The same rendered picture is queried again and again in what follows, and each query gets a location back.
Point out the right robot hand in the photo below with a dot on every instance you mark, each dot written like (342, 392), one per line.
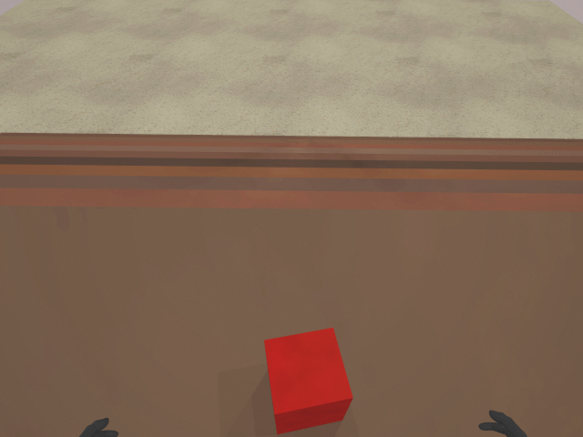
(502, 424)

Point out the carton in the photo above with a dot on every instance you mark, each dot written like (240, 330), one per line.
(309, 385)

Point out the left robot hand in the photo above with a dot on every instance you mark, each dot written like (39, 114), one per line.
(94, 429)

